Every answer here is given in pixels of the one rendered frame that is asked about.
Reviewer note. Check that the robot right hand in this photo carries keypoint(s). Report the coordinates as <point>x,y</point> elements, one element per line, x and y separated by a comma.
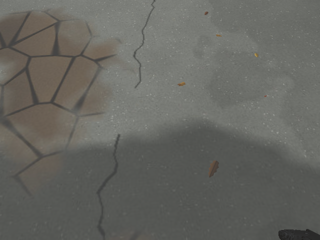
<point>290,234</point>

